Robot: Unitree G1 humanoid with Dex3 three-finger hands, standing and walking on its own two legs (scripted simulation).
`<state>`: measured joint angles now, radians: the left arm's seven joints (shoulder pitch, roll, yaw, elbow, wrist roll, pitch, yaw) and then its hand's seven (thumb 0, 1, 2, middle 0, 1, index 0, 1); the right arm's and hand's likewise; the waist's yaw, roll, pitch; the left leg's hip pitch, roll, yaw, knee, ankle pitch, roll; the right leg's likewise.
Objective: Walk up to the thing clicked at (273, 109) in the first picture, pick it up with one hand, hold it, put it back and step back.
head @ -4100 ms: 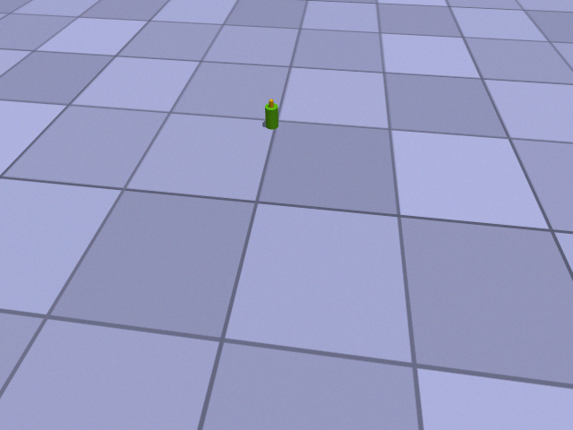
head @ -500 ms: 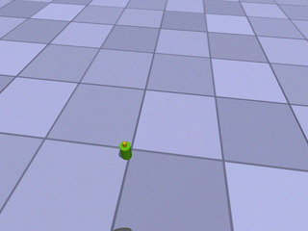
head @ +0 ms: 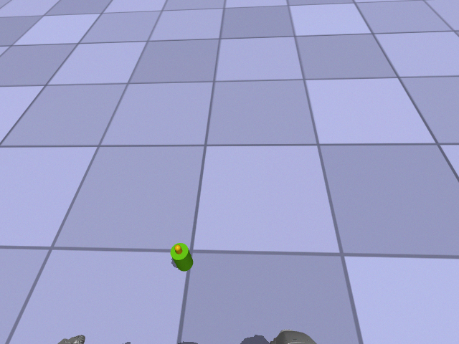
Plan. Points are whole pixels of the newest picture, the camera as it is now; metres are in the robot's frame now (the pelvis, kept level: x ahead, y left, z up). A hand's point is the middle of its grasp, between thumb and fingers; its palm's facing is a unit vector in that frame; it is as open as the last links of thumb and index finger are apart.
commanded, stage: walk up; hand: left
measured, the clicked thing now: (181, 255) +0.54 +0.25 -0.67
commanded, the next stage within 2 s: stand in 1.78 s
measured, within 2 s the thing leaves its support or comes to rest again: neither
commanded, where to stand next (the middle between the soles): +0.19 +0.02 m, yaw +0 degrees
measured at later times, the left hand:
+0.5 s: hand (86, 336) +0.17 +0.31 -0.16, palm faces -0.06 -0.93 -0.35, open 7.4 cm
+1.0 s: hand (108, 284) +0.26 +0.28 -0.13, palm faces -0.03 -0.94 -0.35, open 7.3 cm
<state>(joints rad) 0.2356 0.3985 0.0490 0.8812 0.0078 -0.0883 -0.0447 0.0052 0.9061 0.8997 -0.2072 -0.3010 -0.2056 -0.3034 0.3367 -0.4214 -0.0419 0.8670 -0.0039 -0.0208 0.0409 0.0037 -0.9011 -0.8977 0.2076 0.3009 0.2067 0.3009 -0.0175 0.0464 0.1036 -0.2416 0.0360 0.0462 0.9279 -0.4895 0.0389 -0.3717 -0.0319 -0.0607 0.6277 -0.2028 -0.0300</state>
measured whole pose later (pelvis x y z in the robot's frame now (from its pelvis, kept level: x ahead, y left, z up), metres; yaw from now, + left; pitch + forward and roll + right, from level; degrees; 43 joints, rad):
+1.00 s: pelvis +0.15 +0.03 +0.02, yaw -1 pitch -3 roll +0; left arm 0.05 0.36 -0.01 1.12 -0.01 -0.01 -0.01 0.00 0.91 0.90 -0.21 -0.30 -0.21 -0.30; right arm 0.06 -0.36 0.01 1.13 0.00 -0.02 0.01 0.00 -0.90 -0.90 0.21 0.30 0.21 0.30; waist 0.00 0.00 0.06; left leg -0.18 0.05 0.08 0.43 -0.20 -0.02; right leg -0.17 -0.03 -0.02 0.45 -0.23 0.02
